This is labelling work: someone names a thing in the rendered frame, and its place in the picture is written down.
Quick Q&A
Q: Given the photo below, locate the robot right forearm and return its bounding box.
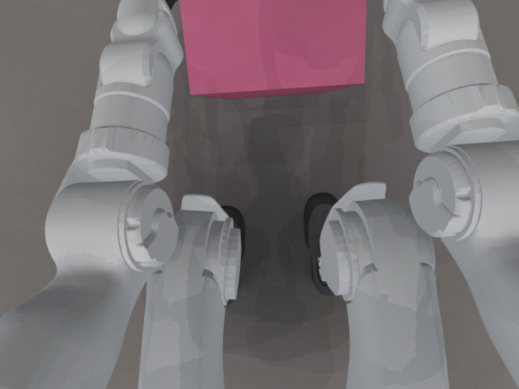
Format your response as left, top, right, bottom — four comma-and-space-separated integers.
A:
382, 0, 519, 153

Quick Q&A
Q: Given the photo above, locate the robot left thigh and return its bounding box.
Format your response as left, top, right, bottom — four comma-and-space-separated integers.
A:
138, 210, 242, 389

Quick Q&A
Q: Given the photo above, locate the robot right upper arm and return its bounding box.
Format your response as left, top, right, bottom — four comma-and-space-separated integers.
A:
409, 140, 519, 388

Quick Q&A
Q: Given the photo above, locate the right robot shin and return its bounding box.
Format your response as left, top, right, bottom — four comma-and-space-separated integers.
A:
318, 182, 435, 290

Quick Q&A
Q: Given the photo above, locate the robot left upper arm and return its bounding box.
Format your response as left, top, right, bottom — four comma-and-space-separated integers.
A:
0, 180, 178, 389

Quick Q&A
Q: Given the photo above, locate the robot left forearm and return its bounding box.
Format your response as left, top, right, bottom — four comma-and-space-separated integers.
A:
45, 0, 183, 244

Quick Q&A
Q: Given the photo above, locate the carton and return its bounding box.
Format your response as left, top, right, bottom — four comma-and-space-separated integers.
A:
179, 0, 367, 100

